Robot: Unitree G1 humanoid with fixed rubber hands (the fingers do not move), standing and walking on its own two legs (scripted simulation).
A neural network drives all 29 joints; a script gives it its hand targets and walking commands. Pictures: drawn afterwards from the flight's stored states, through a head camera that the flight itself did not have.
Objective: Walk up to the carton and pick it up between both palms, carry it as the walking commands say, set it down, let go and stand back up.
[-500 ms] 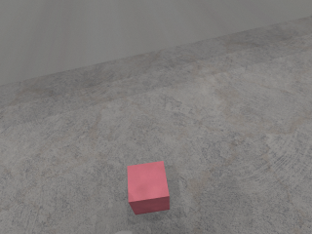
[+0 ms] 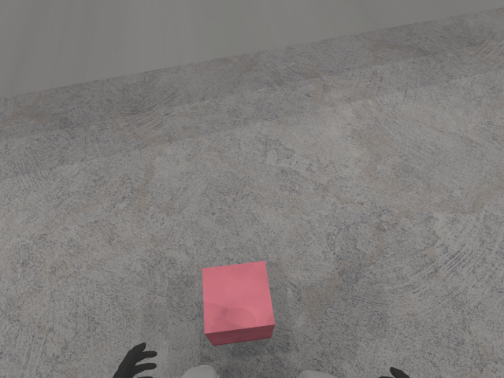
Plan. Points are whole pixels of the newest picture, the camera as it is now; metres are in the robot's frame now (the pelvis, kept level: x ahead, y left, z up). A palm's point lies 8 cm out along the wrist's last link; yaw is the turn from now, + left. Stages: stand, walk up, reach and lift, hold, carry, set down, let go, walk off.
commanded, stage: walk up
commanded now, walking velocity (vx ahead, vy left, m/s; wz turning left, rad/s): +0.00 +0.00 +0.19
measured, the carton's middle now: (238, 305) +0.37 +0.07 -0.63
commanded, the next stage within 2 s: none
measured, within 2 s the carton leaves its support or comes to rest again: neither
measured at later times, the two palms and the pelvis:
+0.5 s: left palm out of the picture +0.04 +0.24 -0.13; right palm out of the picture +0.09 -0.23 -0.11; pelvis -0.01 +0.00 +0.00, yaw +4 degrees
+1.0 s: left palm out of the picture -0.02 +0.19 -0.11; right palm out of the picture +0.05 -0.28 -0.12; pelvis -0.05 -0.06 +0.01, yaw +5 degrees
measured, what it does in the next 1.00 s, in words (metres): steps on the spot: left foot, then right foot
